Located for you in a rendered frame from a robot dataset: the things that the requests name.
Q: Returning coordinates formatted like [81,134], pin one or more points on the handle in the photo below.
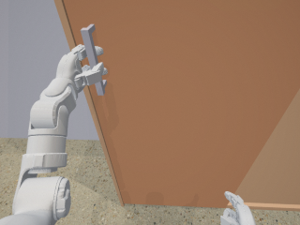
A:
[90,49]

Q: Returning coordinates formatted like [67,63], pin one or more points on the robot left forearm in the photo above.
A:
[48,128]

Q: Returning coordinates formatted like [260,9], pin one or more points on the left robot upper arm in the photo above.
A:
[40,201]

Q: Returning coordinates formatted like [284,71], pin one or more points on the left robot hand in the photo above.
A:
[70,67]

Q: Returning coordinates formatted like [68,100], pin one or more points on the wardrobe door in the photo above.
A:
[194,90]
[274,176]

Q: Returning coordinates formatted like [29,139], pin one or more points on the right robot hand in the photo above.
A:
[242,214]

